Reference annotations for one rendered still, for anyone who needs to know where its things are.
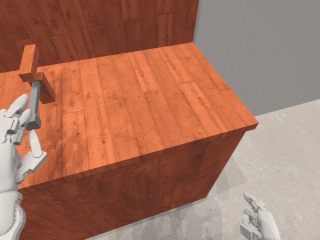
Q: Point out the robot left hand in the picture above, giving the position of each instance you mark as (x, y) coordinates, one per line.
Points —
(12, 124)

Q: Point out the counter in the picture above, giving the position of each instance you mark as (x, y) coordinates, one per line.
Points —
(135, 121)

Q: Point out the robot right hand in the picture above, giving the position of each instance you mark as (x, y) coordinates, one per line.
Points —
(264, 226)

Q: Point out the tap lever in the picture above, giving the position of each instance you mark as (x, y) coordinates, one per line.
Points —
(35, 121)

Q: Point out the left robot forearm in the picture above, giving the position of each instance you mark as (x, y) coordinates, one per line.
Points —
(12, 215)

